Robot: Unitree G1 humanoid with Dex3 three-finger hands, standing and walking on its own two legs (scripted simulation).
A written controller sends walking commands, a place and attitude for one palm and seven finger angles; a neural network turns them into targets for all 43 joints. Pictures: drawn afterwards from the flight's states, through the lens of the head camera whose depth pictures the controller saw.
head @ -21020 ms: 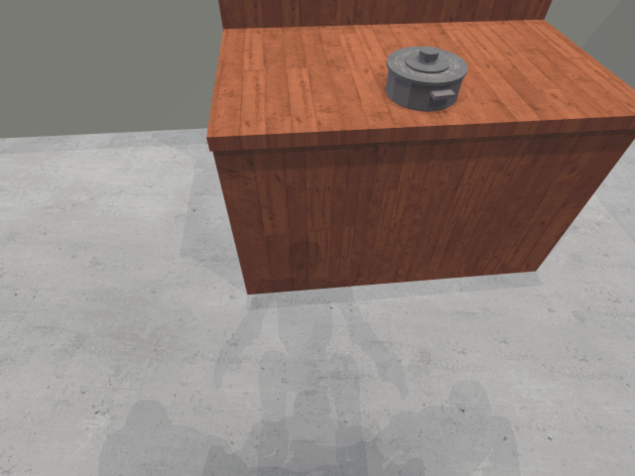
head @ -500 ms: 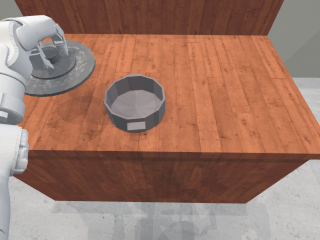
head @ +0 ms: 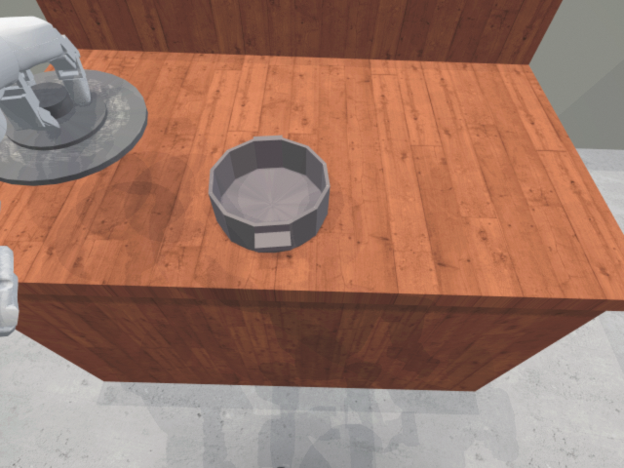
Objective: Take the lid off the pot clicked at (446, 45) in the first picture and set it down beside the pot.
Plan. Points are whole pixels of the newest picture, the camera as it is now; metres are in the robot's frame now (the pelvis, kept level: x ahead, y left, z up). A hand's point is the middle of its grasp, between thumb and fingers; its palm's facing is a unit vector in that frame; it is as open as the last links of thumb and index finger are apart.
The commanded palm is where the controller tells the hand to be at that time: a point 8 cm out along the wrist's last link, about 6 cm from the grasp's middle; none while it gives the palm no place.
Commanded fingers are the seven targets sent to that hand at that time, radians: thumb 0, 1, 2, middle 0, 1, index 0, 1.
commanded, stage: move the lid sideways beside the pot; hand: left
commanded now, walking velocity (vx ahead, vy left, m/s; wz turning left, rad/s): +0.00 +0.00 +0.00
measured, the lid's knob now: (47, 101) +0.50 +0.30 +0.19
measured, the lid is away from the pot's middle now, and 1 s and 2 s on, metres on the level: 0.25 0.23 0.23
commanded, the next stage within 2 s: lower the lid onto the table in 0.06 s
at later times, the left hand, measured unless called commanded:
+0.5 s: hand (69, 113) +0.49 +0.28 +0.18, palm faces -0.38 -0.05 -0.92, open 7.4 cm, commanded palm +0.51 +0.29 +0.26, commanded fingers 0.00 0.68 0.98 -0.78 -1.03 -0.83 -1.03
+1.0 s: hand (77, 133) +0.49 +0.29 +0.15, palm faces -0.41 -0.06 -0.91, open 7.4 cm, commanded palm +0.51 +0.29 +0.23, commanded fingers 0.00 0.68 0.98 -0.78 -1.03 -0.83 -1.03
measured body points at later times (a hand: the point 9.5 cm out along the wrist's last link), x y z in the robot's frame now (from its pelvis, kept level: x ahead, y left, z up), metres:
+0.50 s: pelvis +0.00 +0.01 +0.00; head +0.08 +0.01 +0.44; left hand +0.50 +0.28 +0.23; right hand +0.05 -0.28 -0.12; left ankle +0.04 +0.07 -0.74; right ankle -0.04 -0.15 -0.74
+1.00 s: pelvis +0.01 +0.00 +0.00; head +0.09 +0.01 +0.44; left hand +0.51 +0.29 +0.20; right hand +0.05 -0.29 -0.12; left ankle +0.04 +0.07 -0.74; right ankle -0.04 -0.15 -0.74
